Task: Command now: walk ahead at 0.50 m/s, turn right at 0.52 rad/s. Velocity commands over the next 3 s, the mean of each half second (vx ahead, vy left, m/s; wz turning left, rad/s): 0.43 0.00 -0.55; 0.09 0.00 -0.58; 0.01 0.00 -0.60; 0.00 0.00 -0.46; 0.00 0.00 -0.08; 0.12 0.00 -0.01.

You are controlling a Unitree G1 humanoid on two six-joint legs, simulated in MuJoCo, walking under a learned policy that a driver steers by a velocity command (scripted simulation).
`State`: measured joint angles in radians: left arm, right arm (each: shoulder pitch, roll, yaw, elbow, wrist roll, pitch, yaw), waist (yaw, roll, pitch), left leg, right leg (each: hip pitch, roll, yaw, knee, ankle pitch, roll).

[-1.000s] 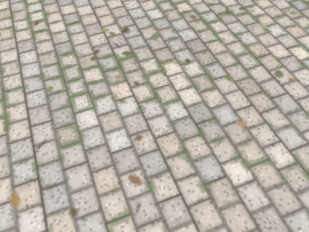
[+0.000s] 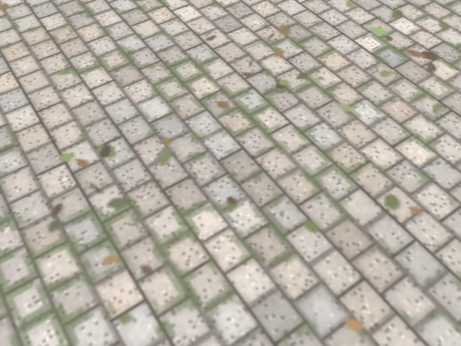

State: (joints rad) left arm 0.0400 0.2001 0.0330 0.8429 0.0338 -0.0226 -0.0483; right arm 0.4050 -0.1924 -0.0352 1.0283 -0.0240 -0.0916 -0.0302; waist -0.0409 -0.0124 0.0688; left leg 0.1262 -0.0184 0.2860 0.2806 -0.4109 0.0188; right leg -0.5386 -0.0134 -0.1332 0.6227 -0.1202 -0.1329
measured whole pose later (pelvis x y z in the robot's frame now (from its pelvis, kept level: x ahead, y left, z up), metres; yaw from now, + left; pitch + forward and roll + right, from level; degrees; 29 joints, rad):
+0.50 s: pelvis +0.27 -0.02 +0.01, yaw -17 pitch +2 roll +0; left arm 0.41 0.26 0.07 0.90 0.01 -0.03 0.02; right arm 0.02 -0.25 -0.02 0.75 -0.03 -0.04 0.01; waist 0.09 0.04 0.07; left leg -0.59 0.02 -0.02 0.63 -0.08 -0.02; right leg -0.03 0.15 0.16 0.38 -0.36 -0.12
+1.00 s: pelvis +0.34 -0.04 +0.00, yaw -36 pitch +0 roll +2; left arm 0.19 0.27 0.05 0.70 0.02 0.06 -0.05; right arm 0.21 -0.29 -0.05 0.75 -0.03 0.03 -0.01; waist -0.01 0.02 0.04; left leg -0.34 0.10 0.24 0.55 -0.19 0.01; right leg -0.28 -0.01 -0.03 0.61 -0.36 -0.04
